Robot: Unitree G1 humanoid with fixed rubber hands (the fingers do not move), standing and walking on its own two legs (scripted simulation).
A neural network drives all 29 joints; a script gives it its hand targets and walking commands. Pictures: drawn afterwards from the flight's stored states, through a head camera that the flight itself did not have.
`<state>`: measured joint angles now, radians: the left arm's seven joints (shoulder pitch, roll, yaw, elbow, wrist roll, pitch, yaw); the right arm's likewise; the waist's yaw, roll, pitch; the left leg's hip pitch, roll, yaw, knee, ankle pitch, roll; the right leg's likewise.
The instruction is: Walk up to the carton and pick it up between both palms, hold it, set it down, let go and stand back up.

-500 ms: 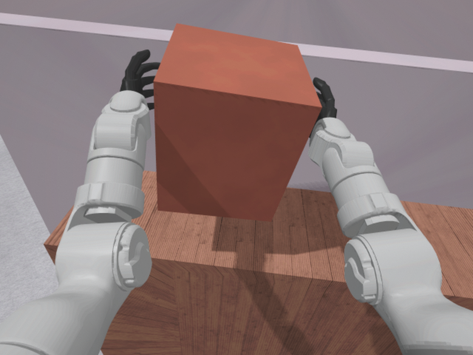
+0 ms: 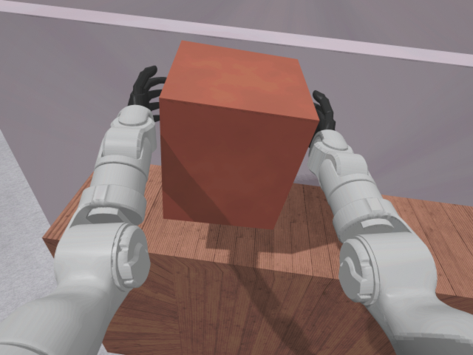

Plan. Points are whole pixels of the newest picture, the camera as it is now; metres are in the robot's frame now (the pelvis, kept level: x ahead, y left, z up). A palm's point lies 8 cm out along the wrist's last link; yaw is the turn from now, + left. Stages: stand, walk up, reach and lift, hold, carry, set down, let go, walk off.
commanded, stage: set down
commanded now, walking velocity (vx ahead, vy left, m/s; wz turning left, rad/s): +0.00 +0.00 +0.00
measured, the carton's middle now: (229, 139) +0.44 -0.01 +0.19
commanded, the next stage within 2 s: none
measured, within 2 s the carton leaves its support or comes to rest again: neither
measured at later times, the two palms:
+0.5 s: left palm (149, 126) +0.44 +0.13 +0.22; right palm (319, 149) +0.40 -0.17 +0.20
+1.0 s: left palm (158, 140) +0.44 +0.12 +0.18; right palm (320, 164) +0.40 -0.18 +0.17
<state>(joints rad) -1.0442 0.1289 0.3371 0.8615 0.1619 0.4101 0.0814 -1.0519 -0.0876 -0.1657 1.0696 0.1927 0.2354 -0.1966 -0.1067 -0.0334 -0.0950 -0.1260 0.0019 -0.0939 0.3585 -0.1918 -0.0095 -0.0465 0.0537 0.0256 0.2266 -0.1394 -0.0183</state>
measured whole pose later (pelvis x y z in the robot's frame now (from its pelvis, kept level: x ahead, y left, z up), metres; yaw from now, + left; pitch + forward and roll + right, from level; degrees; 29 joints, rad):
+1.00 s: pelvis +0.01 +0.00 +0.00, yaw -2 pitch +0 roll -1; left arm -1.00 0.04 0.46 0.94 0.29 0.26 0.06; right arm -0.93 0.01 -0.50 1.00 -0.18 0.13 -0.09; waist -0.07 -0.04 -0.08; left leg -0.14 0.01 -0.04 0.31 -0.18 -0.01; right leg -0.11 0.04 0.01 0.25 -0.15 -0.02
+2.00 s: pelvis +0.01 +0.01 +0.00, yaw -5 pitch +3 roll +0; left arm -0.87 -0.05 0.54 0.90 0.36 0.18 0.06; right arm -0.83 0.08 -0.67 0.95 -0.38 -0.04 0.00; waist -0.02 -0.03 -0.05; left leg -0.17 0.01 0.04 0.31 -0.18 0.01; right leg -0.17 0.01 -0.05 0.27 -0.15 -0.02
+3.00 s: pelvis +0.01 +0.01 +0.00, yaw -6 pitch +2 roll +0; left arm -0.84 -0.12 0.61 0.81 0.44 0.12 0.01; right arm -0.77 0.14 -0.73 0.81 -0.46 -0.08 0.05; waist -0.01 -0.03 0.01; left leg -0.14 0.01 0.07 0.28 -0.17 0.01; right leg -0.15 0.00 -0.07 0.27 -0.15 -0.01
